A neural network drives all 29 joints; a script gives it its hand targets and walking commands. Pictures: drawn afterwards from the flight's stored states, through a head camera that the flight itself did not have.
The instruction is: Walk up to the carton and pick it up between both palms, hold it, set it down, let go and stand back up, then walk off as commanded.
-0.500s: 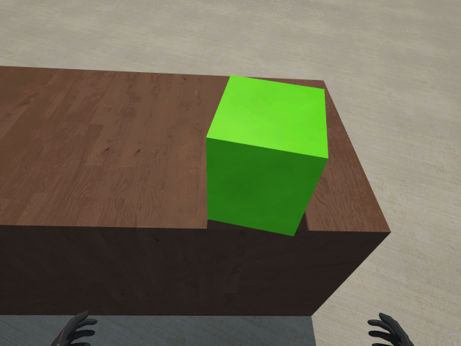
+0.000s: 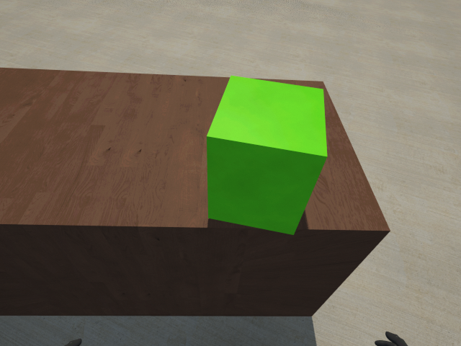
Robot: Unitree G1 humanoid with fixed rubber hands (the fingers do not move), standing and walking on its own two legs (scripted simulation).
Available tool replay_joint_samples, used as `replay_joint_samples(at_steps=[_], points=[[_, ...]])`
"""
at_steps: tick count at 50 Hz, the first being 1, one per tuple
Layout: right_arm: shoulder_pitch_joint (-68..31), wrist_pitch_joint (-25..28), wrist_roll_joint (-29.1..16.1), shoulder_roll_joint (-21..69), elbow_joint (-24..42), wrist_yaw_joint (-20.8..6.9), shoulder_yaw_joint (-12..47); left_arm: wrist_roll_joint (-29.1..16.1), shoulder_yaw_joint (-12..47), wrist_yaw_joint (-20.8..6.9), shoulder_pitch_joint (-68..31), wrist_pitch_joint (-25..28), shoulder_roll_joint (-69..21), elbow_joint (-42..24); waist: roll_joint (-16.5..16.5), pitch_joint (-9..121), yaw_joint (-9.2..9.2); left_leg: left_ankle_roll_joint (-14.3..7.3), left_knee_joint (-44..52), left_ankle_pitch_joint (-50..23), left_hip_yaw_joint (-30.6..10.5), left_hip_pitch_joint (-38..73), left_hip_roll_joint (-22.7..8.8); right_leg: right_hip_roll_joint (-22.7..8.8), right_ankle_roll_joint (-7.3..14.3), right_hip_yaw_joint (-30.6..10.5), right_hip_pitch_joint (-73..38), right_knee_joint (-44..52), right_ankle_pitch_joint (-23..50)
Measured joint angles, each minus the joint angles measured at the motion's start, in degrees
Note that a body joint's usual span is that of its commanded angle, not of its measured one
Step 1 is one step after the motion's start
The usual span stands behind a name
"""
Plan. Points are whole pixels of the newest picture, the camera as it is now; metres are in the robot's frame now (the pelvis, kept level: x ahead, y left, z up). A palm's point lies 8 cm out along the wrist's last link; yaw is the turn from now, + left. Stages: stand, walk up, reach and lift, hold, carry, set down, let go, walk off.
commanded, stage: stand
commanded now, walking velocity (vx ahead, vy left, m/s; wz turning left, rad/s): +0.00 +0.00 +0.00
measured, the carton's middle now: (262, 156) +0.49 -0.02 +0.04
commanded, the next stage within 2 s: walk off in 0.62 s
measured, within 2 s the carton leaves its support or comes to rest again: neither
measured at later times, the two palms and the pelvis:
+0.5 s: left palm out of the picture +0.05 +0.32 -0.11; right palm out of the picture +0.10 -0.29 -0.10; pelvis -0.01 +0.00 +0.00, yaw +0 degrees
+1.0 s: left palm out of the picture +0.04 +0.32 -0.11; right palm out of the picture +0.07 -0.31 -0.10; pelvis -0.04 +0.00 -0.01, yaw +0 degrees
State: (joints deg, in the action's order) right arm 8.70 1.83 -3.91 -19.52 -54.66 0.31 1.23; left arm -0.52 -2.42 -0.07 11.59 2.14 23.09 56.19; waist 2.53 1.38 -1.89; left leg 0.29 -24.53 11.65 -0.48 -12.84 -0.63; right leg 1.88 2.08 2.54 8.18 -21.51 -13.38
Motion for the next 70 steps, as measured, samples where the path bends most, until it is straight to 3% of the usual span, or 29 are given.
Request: replay_joint_samples(at_steps=[41, 49, 55, 59, 61, 63, 66, 70], points=[[-0.31, -0.14, 0.01, -0.51, -3.19, 0.00, 0.00, 0.00, 0.87, 0.00, -0.68, 0.01, -0.05, 3.66, -1.28, 0.00, 0.00, -0.01, 0.30, -1.00, 0.00, 0.15, -0.01, 0.00, 0.00, 0.00, 0.00, 0.00, 0.85], [-0.63, -3.75, 0.01, -2.54, 2.80, -0.05, -2.56, 0.00, -0.02, 0.01, -1.33, -1.60, 0.59, -4.17, -2.12, -7.78, 0.00, -0.43, -4.57, -0.45, 0.03, -1.42, -0.09, 0.00, 0.00, 0.01, 1.84, -5.41, 0.02], [1.80, -6.30, 0.01, -4.11, 5.29, -0.08, -4.20, 0.00, -0.22, 0.28, -1.58, -2.62, 0.60, -7.87, -2.37, -9.56, -0.05, -0.47, -27.55, 16.12, 0.14, -5.78, 2.45, -1.51, 0.00, -0.18, 3.51, -6.58, 0.76], [2.86, -6.25, 0.01, -4.45, 6.36, -0.08, -4.28, 0.00, -0.32, 0.67, -3.13, -2.67, 1.14, -10.90, -2.49, -9.66, 0.08, -0.47, -25.73, 17.21, -0.10, -4.64, 2.23, -3.09, -0.01, -0.04, 7.23, -6.95, 2.26], [2.93, -5.70, 0.00, -4.52, 6.66, -0.09, -4.28, 0.00, -0.31, 0.68, -4.05, -2.93, 1.51, -11.87, -2.78, -9.73, 0.17, -0.47, -14.35, 11.89, -0.22, -1.53, 0.90, -3.34, -0.39, 0.07, 9.71, -8.79, 2.41], [2.85, -5.21, 0.01, -3.93, 6.81, -0.08, -4.26, 0.00, -0.44, 0.69, -5.94, -3.74, 1.66, -11.92, -2.00, -11.61, 0.07, -1.96, -11.46, 7.58, 0.13, -0.66, 1.75, -4.10, -0.60, -0.68, 11.23, -13.20, -1.36], [2.84, -5.19, 0.01, -3.51, 7.44, -0.03, -4.30, 0.01, -0.60, 0.70, -5.24, -5.16, 1.07, -11.73, -2.74, -11.42, 0.16, -4.32, -11.12, 7.61, -0.07, -0.52, 1.47, -0.33, -0.60, -3.71, 14.00, -27.86, -11.72], [2.25, -4.98, 0.01, -3.54, 10.22, 0.83, -4.30, 0.00, -1.01, 0.76, -4.02, -5.86, 2.20, -10.66, -2.56, -10.72, 0.07, -4.61, -8.66, 5.30, 0.02, -1.16, 1.07, 4.06, -0.61, -7.29, 14.49, -40.51, -12.71]])
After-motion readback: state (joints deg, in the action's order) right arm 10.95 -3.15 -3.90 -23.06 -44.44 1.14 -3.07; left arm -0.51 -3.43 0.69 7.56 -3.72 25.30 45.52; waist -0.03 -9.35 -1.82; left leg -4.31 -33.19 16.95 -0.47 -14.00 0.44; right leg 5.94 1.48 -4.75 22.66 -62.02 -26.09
